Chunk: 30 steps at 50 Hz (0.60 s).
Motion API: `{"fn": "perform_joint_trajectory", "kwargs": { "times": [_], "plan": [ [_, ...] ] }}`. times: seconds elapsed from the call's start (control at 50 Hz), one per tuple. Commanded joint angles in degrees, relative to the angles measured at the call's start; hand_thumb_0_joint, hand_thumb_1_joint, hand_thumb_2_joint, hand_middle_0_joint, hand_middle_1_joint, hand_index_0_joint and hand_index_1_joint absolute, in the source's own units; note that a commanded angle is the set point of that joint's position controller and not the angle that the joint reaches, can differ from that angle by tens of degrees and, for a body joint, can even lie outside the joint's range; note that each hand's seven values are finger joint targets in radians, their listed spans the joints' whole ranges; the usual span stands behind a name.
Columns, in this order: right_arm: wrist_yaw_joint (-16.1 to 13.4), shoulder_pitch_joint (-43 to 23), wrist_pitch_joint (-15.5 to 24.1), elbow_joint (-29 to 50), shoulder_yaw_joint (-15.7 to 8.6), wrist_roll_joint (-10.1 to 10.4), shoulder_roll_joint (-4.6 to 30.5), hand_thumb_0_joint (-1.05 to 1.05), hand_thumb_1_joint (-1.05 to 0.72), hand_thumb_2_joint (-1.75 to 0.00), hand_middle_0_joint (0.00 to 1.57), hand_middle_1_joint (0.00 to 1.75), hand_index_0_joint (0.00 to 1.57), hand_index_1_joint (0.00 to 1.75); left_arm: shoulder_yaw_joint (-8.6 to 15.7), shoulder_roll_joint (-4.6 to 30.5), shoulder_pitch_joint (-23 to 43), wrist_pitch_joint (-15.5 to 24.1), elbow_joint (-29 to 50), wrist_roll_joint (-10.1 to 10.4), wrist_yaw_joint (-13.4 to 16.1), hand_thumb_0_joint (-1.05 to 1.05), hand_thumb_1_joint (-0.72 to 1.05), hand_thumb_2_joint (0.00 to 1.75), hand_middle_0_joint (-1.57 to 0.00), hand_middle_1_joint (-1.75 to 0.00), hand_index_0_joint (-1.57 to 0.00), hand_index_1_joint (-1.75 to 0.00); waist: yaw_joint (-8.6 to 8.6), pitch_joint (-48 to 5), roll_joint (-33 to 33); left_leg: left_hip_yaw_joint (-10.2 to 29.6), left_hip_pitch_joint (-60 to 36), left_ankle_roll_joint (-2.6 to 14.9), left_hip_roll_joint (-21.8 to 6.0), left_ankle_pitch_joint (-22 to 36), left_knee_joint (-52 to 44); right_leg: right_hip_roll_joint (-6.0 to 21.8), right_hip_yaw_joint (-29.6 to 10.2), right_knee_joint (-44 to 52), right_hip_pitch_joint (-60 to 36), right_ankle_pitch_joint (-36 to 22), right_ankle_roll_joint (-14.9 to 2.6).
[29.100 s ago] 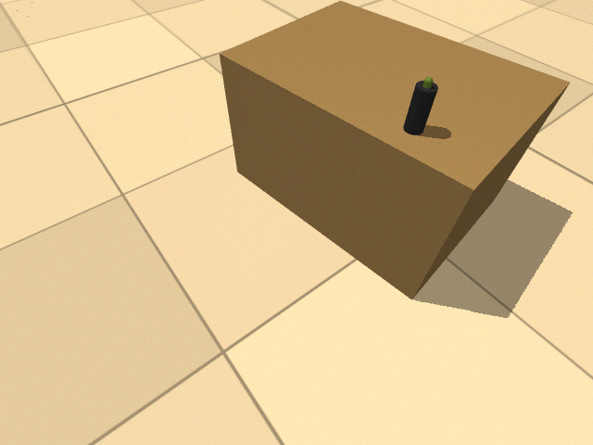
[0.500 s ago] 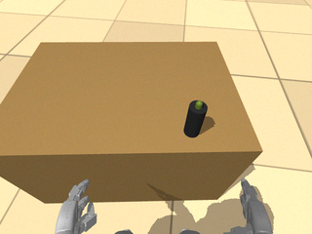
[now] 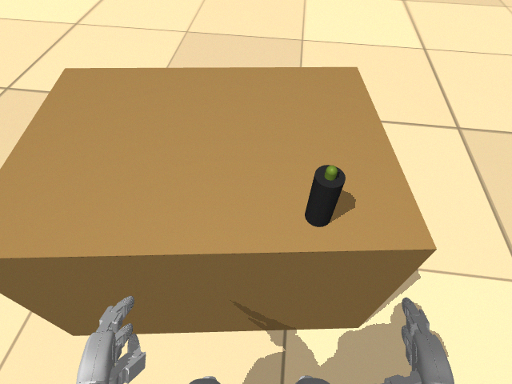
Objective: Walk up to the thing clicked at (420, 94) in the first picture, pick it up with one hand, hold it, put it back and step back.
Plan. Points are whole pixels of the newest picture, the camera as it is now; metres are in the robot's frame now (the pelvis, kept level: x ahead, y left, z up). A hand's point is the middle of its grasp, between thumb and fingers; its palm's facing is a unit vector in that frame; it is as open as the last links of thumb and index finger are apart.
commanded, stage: home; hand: right
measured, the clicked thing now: (324, 194) +0.47 -0.13 -0.03
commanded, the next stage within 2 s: stand in 1.72 s
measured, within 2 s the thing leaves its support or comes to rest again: neither
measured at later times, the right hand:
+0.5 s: hand (381, 365) +0.16 -0.18 -0.05, palm faces +0.11 +0.97 -0.23, open 17.2 cm
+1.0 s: hand (381, 368) +0.16 -0.17 -0.05, palm faces +0.12 +0.97 -0.23, open 17.1 cm
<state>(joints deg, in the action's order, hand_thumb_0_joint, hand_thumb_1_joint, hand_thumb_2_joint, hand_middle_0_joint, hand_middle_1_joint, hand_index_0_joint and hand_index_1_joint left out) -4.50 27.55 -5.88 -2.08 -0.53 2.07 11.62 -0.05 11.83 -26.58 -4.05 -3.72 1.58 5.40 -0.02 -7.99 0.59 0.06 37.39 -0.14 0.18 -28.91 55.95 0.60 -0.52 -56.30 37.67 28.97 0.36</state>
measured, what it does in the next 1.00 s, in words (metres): stands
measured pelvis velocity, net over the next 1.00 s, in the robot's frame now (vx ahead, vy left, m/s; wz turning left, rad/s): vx -0.01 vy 0.00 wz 0.00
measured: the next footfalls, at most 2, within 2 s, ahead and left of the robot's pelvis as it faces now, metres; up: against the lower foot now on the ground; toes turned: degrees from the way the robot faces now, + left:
none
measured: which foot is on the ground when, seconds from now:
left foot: down 0.00-1.00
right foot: down 0.00-1.00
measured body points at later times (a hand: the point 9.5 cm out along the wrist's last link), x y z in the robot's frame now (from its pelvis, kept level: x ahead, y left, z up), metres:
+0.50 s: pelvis -0.01 +0.00 +0.00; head +0.03 +0.00 +0.45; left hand +0.15 +0.23 -0.03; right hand +0.15 -0.23 -0.03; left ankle -0.01 +0.12 -0.68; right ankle -0.01 -0.12 -0.68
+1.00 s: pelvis -0.01 +0.00 +0.00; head +0.02 +0.01 +0.45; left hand +0.15 +0.23 -0.03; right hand +0.15 -0.23 -0.03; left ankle -0.01 +0.12 -0.68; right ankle -0.01 -0.12 -0.68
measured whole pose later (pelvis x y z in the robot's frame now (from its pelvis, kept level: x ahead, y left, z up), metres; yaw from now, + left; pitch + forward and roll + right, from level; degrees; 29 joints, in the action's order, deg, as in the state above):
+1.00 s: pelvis -0.01 +0.00 +0.00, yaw +0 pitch +10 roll +0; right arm -5.1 27.6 -5.8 -0.9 0.1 2.0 11.4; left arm -0.4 11.5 -27.1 -4.2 -2.4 1.7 5.7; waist -0.1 -7.7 0.2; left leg 0.0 38.9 0.2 0.2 -28.6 57.4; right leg 0.6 -0.6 -57.3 39.0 28.4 0.6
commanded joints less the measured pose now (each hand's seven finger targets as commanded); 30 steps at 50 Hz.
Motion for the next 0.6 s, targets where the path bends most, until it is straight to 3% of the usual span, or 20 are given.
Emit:
{"fn": "perform_joint_trajectory", "kwargs": {
  "times": [0.0, 0.06, 0.12, 0.16, 0.28, 0.3, 0.46, 0.58],
  "plan": [
    [-0.20, -2.37, 3.50, 12.81, -1.78, -0.42, 4.65, 0.00, 0.46, -0.10, 0.06, 0.07, 0.06, 0.07, 1.41, 3.71, 1.22, 3.62, 11.56, -0.03, 0.25, 0.00, 0.90, 0.90, -0.20, -0.30, -0.20, -0.30, 0.35, -5.51, -1.23, -0.71, -3.92, 0.05, -0.41, 17.55, -9.01, -0.92, 2.31, 7.37, -4.32, -16.50, -1.23],
    [-0.44, -1.26, 2.97, 12.98, -2.77, -0.61, 5.48, 0.00, 0.47, -0.10, 0.06, 0.06, 0.06, 0.06, 3.15, 5.20, -1.08, 3.75, 10.62, -0.09, 0.35, 0.00, 0.90, 0.90, -0.20, -0.30, -0.20, -0.30, 0.85, -7.01, 0.33, -1.04, -3.90, 0.24, -0.13, 18.89, -7.84, -0.78, 2.08, 7.37, -5.73, -18.52, -0.94],
    [-0.42, -0.49, 2.60, 12.08, -3.80, -0.51, 6.33, 0.00, 0.49, -0.09, 0.06, 0.06, 0.06, 0.06, 4.36, 6.25, -0.83, 3.72, 10.92, 0.06, 0.57, 0.00, 0.90, 0.90, -0.20, -0.30, -0.20, -0.30, 0.86, -5.58, -0.70, -1.50, -3.28, 0.28, 0.05, 16.24, -8.11, -0.66, 1.75, 7.96, -5.10, -16.37, -0.97],
    [-0.69, -0.48, 2.64, 12.06, -4.36, -0.46, 6.90, 0.00, 0.49, -0.09, 0.06, 0.06, 0.06, 0.06, 3.53, 5.65, 0.14, 3.63, 10.98, 0.06, 0.54, 0.00, 0.90, 0.90, -0.20, -0.30, -0.20, -0.30, -0.23, -3.83, 0.46, -1.40, -2.78, 0.50, -0.10, 12.35, -8.83, -0.85, 1.84, 8.72, -3.41, -12.64, -0.83],
    [-0.48, -0.39, 3.03, 11.96, -1.55, -0.29, 4.56, 0.00, 0.49, -0.09, 0.06, 0.06, 0.06, 0.06, 1.74, 4.57, 2.37, 3.73, 13.20, 0.06, 0.71, 0.00, 0.90, 0.90, -0.20, -0.30, -0.20, -0.30, 0.12, -2.79, -2.01, -0.87, -2.06, 0.34, -0.28, 10.68, -9.84, -0.91, 2.21, 8.03, -2.19, -10.85, -1.10],
    [-0.56, -0.85, 3.07, 12.64, -1.35, -0.41, 4.36, 0.00, 0.50, -0.08, 0.06, 0.06, 0.06, 0.06, 2.16, 4.63, 1.29, 3.84, 12.87, 0.03, 0.66, 0.00, 0.90, 0.90, -0.20, -0.30, -0.20, -0.30, 0.43, -4.79, -1.57, -1.15, -2.28, 0.40, -0.07, 12.02, -8.96, -0.81, 1.95, 8.11, -3.17, -12.07, -1.16],
    [-1.18, -0.12, 3.25, 13.12, -3.94, -0.47, 6.75, 0.00, 0.49, -0.09, 0.06, 0.06, 0.06, 0.06, 3.74, 5.75, -1.35, 3.53, 11.66, -0.01, 0.91, 0.00, 0.90, 0.90, -0.20, -0.30, -0.20, -0.30, 0.19, -6.11, 0.24, -1.47, -2.93, 0.60, 0.06, 13.34, -8.02, -0.73, 1.58, 8.23, -3.98, -13.67, -0.88],
    [-1.05, -0.26, 2.97, 12.49, -2.08, -0.39, 4.96, 0.00, 0.50, -0.08, 0.06, 0.06, 0.06, 0.06, 3.06, 5.34, -0.15, 3.57, 12.33, 0.08, 0.85, 0.00, 0.90, 0.90, -0.20, -0.30, -0.20, -0.30, 0.39, -4.94, -0.14, -1.75, -2.34, 0.64, 0.11, 14.87, -7.46, -0.55, 1.45, 8.12, -3.66, -15.57, -0.83]
  ]
}}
